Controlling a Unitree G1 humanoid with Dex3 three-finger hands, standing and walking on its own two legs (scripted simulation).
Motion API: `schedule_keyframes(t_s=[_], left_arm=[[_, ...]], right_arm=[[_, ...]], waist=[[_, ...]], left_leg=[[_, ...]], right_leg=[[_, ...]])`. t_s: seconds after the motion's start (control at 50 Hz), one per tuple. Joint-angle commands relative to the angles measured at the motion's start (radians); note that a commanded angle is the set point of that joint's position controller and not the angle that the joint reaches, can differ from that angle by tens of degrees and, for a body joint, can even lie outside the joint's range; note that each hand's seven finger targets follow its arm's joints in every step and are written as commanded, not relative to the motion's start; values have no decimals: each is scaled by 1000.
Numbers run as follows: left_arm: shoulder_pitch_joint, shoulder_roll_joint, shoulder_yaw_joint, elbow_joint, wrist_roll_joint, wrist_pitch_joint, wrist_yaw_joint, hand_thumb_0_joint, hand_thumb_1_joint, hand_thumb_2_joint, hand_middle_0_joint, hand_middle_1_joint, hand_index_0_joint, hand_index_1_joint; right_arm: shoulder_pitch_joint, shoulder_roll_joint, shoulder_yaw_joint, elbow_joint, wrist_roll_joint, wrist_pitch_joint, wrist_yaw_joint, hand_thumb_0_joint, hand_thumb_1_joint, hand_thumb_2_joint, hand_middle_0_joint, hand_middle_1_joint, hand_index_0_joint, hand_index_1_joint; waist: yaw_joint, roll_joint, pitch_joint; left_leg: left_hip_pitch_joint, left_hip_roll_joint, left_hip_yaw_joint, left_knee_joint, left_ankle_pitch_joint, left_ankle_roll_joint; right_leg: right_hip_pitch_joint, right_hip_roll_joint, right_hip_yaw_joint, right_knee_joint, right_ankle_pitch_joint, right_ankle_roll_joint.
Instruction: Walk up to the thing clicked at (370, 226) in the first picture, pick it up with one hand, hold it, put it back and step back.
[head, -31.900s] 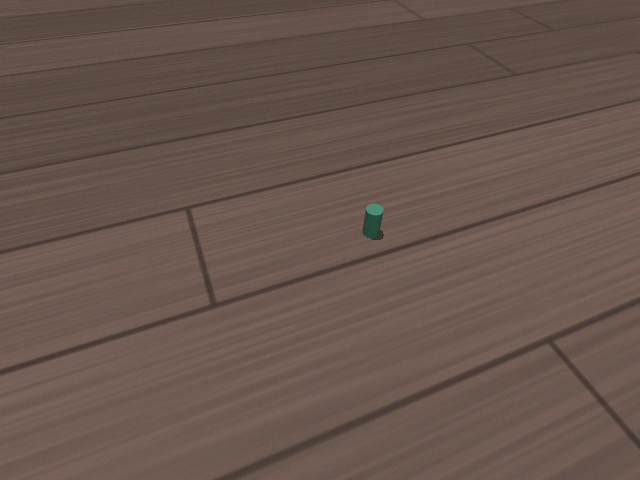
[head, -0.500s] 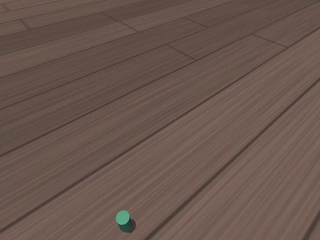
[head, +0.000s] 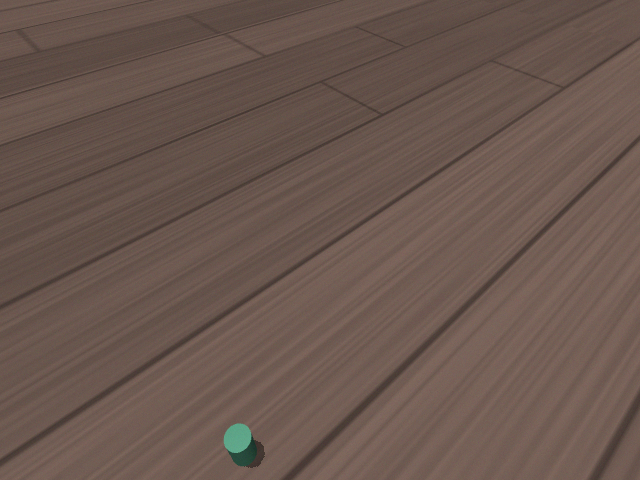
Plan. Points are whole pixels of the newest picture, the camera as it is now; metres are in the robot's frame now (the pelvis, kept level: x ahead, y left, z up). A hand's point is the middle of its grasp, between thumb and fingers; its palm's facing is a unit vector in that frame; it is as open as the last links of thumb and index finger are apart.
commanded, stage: stand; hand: left
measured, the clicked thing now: (241, 445) +0.37 +0.21 -0.71
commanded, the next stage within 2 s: step back in 0.76 s
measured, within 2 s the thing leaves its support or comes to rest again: neither
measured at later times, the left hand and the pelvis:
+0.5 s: hand out of the picture +0.07 +0.24 -0.16, palm faces -0.01 -0.94 -0.34, open 7.4 cm; pelvis +0.01 -0.01 +0.00, yaw +0 degrees
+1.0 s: hand out of the picture +0.09 +0.29 -0.17, palm faces -0.02 -0.93 -0.38, open 7.4 cm; pelvis -0.02 +0.02 -0.01, yaw +0 degrees
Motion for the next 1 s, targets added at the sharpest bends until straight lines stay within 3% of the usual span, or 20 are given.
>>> schedule_keyframes(t_s=[0.0, 0.12, 0.22, 0.32, 0.42, 0.44, 0.48, 0.64, 0.72, 0.74, 0.78, 0.8, 0.82, 0.84, 0.86, 0.88, 0.92, 0.98], left_arm=[[-25, 204, 38, -49, 2, -19, 17, 0, 899, 900, -200, -300, -200, -300], [-34, 218, 42, -49, 2, -18, 16, 0, 899, 900, -200, -300, -200, -300], [-33, 215, 42, -57, 2, -24, 15, 0, 899, 900, -200, -300, -200, -300], [-34, 218, 41, -58, 3, -23, 15, 0, 900, 900, -200, -300, -200, -300], [-26, 221, 40, -61, 1, -27, 16, 0, 900, 900, -200, -300, -200, -300], [-27, 223, 40, -62, 0, -27, 15, 0, 900, 900, -200, -300, -200, -300], [-27, 222, 40, -66, 0, -27, 15, 0, 900, 900, -200, -300, -200, -300], [-26, 229, 42, -68, 0, -24, 15, 0, 900, 900, -200, -300, -200, -300], [-21, 229, 42, -70, -1, -26, 15, 0, 900, 900, -200, -300, -200, -300], [-6, 296, 99, -90, -21, -17, 17, 0, 900, 900, -200, -300, -200, -300], [15, 301, 109, -117, -25, -10, 23, 0, 900, 900, -200, -300, -200, -300], [8, 313, 115, -139, -21, -8, 24, 0, 900, 900, -200, -300, -200, -300], [-15, 322, 122, -162, -16, -5, 26, 0, 900, 900, -200, -300, -200, -300], [-45, 321, 123, -189, -7, -4, 28, 0, 900, 900, -200, -300, -200, -300], [-65, 326, 127, -219, 7, -4, 29, 0, 900, 900, -200, -300, -200, -300], [-87, 322, 129, -240, 14, -1, 30, 0, 900, 900, -200, -300, -200, -300], [-145, 305, 124, -277, 15, 5, 28, 0, 900, 900, -200, -300, -200, -300], [-146, 291, 114, -311, 13, 20, 28, 0, 900, 900, -200, -300, -200, -300]], right_arm=[[-34, -205, -39, -44, -1, -22, -16, 0, -900, -900, 200, 300, 200, 300], [-39, -201, -41, -43, -1, -23, -13, 0, -900, -900, 200, 300, 200, 300], [-51, -209, -42, -46, -1, -26, -12, 0, -900, -900, 200, 300, 200, 300], [-56, -213, -44, -48, -2, -22, -10, 0, -900, -900, 200, 300, 200, 300], [-49, -204, -40, -47, 0, -23, -8, 0, -900, -900, 200, 300, 200, 300], [-47, -206, -40, -45, 1, -22, -8, 0, -900, -900, 200, 300, 200, 300], [-52, -215, -42, -47, 0, -23, -10, 0, -900, -900, 200, 300, 200, 300], [-41, -213, -40, -45, 0, -19, -8, 0, -900, -900, 200, 300, 200, 300], [-48, -211, -40, -51, 1, -21, -7, 0, -900, -900, 200, 300, 200, 300], [-83, -255, -53, -73, 5, -5, -2, 0, -900, -900, 200, 300, 200, 300], [-45, -221, -52, -96, 15, 3, -4, 0, -900, -900, 200, 300, 200, 300], [-29, -220, -56, -108, 18, 8, -4, 0, -900, -900, 200, 300, 200, 300], [-17, -219, -62, -117, 17, 17, -3, 0, -900, -900, 200, 300, 200, 300], [-8, -219, -72, -128, 14, 27, -1, 0, -900, -900, 200, 300, 200, 300], [12, -229, -79, -142, 10, 36, 3, 0, -900, -900, 200, 300, 200, 300], [47, -224, -79, -150, 8, 41, 6, 0, -900, -900, 200, 300, 200, 300], [85, -220, -83, -167, 16, 42, 12, 0, -900, -900, 200, 300, 200, 300], [105, -230, -88, -183, 11, 31, 9, 0, -900, -900, 200, 300, 200, 300]], waist=[[2, -1, -50], [-4, -13, -36], [-1, -3, -76], [-6, 0, -66], [-6, -7, -77], [-6, -12, -70], [-6, 5, -101], [-10, -1, -72], [-6, -13, -81], [1, -18, 32], [-9, -48, -12], [-14, -74, -44], [-17, -117, -61], [-23, -166, -67], [-24, -185, -78], [-41, -192, -83], [-64, -211, -100], [-53, -182, -123]], left_leg=[[-19, 91, -65, -62, 124, 39], [-25, 90, -63, -79, 79, 36], [1, 97, -61, -68, 145, 39], [1, 94, -57, -68, 102, 38], [7, 98, -53, -62, 148, 37], [-1, 94, -53, -66, 128, 35], [25, 102, -50, -53, 176, 38], [1, 98, -50, -69, 124, 35], [3, 102, -52, -63, 162, 37], [-89, 67, -48, 71, 275, 66], [-113, 20, 1, 187, 219, 57], [-122, -12, 13, 259, 169, 55], [-137, -44, 17, 354, 27, 57], [-165, -70, 6, 461, -229, 67], [-180, -72, -30, 571, -337, 74], [-182, -45, -50, 573, -349, 84], [-171, -36, -57, 570, -318, 91], [-164, -24, -7, 317, -150, 80]], right_leg=[[14, -94, 76, -73, 95, -18], [7, -94, 80, -82, 48, -22], [29, -102, 83, -75, 132, -22], [13, -100, 84, -90, 84, -23], [32, -104, 87, -79, 152, -25], [25, -100, 87, -84, 123, -23], [38, -107, 88, -70, 192, -27], [25, -101, 89, -81, 131, -28], [42, -102, 81, -75, 177, -28], [-29, -94, 110, -3, 332, -43], [-7, -146, 139, 4, 424, -101], [-3, -187, 178, 0, 447, -145], [-31, -241, 222, -18, 429, -194], [-64, -295, 265, -32, 407, -243], [-92, -332, 289, -15, 406, -278], [-122, -334, 265, 11, 398, -281], [-145, -299, 208, 59, 398, -242], [-84, -227, 158, 179, 340, -169]])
